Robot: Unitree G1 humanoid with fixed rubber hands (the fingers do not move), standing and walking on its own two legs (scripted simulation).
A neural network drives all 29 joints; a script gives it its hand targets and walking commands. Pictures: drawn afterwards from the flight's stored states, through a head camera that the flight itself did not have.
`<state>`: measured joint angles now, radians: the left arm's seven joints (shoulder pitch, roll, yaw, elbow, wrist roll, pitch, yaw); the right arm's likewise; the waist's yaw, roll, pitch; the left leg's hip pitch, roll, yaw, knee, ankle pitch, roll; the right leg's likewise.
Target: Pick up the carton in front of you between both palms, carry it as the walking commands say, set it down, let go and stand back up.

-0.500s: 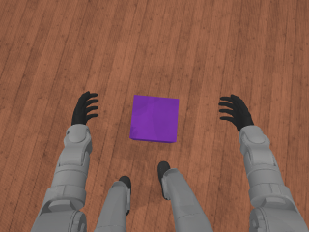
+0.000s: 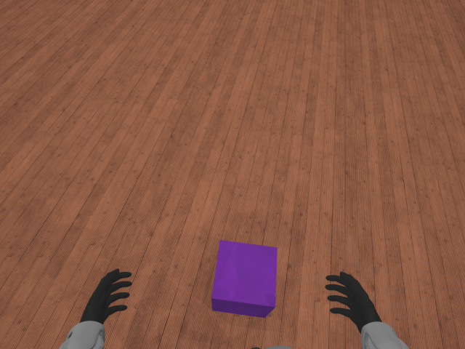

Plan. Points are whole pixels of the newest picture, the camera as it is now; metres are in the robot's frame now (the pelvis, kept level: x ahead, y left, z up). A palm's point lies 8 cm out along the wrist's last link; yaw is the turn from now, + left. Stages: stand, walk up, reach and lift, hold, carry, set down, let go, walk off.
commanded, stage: let go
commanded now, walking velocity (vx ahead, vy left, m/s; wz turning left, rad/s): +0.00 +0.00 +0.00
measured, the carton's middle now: (243, 280) +0.37 -0.08 -0.65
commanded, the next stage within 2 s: stand in 0.46 s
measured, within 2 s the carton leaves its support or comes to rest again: neither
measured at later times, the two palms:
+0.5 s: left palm (86, 333) +0.16 +0.24 -0.07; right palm (371, 314) +0.16 -0.25 -0.07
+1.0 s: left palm out of the picture +0.12 +0.27 -0.09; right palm (395, 325) +0.15 -0.30 -0.10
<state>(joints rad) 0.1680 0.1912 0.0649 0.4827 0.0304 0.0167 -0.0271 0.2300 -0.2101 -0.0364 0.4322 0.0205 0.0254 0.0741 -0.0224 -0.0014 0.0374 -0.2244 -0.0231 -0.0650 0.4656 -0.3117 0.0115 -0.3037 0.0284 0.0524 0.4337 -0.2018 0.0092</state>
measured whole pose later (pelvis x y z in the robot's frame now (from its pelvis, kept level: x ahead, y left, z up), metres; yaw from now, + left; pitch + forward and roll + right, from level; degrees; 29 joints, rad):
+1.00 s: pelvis +0.01 -0.02 +0.00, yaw +2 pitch -1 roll +0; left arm 0.16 0.32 0.04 0.83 0.04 0.00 0.02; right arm 0.21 -0.35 -0.02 0.73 -0.03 0.01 -0.03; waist 0.01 0.04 0.02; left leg -0.12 -0.01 -0.09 0.48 -0.35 -0.02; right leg -0.21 0.03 0.00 0.50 -0.28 -0.02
